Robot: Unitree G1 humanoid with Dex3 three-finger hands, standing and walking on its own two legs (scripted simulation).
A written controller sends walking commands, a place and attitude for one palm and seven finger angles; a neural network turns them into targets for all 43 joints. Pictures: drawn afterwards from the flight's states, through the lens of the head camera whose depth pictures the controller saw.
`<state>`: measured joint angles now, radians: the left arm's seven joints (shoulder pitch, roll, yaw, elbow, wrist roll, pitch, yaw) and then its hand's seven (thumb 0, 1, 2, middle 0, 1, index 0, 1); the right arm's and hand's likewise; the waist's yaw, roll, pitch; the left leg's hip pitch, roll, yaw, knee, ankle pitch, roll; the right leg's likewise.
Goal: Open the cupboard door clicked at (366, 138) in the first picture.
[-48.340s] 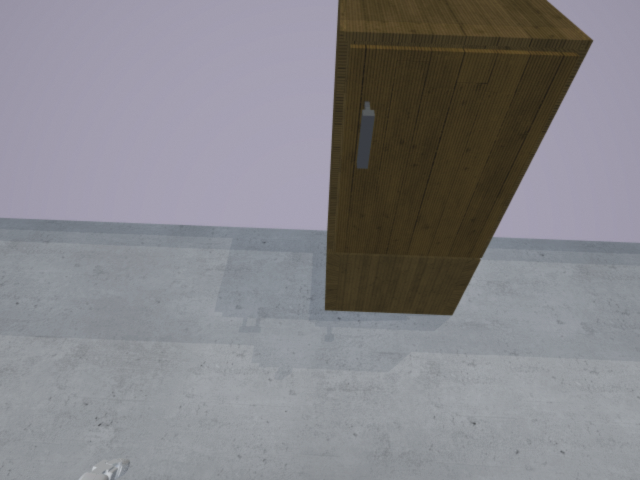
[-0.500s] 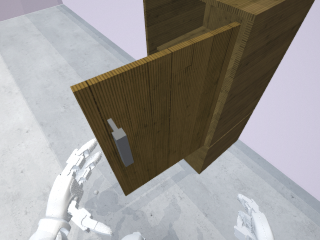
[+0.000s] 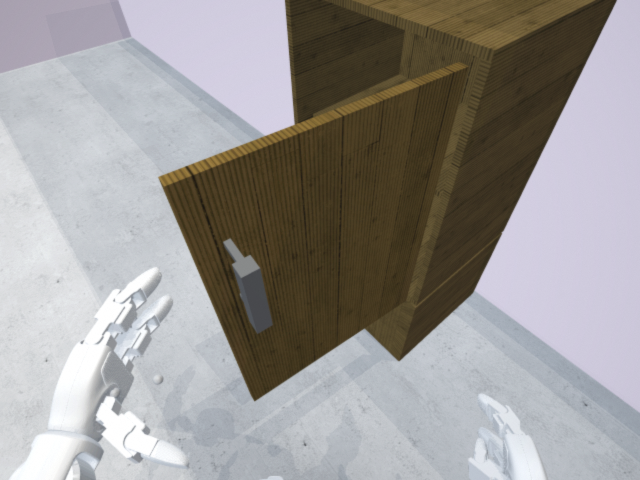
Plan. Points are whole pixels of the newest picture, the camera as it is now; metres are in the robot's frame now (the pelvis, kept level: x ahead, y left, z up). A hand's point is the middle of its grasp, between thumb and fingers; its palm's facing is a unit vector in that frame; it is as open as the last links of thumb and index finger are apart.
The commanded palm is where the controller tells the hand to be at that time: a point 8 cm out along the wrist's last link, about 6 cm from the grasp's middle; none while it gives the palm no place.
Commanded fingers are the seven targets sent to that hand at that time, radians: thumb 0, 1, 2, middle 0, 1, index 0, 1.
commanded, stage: draw the hand back to the body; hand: left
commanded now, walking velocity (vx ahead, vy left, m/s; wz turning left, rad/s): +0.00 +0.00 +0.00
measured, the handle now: (246, 286) +0.34 +0.12 +0.07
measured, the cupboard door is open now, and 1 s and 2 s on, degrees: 84 84 84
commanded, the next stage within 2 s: step back with the hand held close in 1.32 s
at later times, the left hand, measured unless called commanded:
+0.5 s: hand (77, 364) +0.20 +0.24 +0.14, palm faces +0.27 -0.90 -0.35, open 14.3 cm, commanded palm +0.17 +0.29 +0.16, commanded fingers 0.00 0.17 0.58 -0.17 -0.30 -0.17 -0.30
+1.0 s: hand (13, 288) +0.24 +0.28 +0.21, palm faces +0.43 -0.79 -0.43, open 8.5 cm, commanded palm +0.19 +0.31 +0.22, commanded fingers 0.00 0.90 0.90 -0.20 -0.30 -0.20 -0.30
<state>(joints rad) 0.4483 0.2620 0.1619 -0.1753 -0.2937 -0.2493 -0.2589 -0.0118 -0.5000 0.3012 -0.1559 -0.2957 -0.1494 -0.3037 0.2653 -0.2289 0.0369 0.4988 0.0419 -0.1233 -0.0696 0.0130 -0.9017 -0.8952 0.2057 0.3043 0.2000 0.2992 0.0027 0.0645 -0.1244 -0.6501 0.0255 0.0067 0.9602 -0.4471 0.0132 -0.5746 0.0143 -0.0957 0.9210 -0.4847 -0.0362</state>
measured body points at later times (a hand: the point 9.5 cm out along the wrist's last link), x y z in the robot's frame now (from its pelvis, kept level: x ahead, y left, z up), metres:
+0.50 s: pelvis +0.02 +0.02 +0.04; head +0.01 +0.01 +0.49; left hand +0.18 +0.29 +0.16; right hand +0.21 -0.19 -0.03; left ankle +0.02 +0.11 -0.69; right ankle -0.01 -0.10 -0.69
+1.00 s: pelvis +0.04 +0.01 +0.06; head +0.03 -0.01 +0.51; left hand +0.21 +0.32 +0.23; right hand +0.22 -0.21 -0.03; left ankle +0.02 +0.11 -0.69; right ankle -0.01 -0.10 -0.69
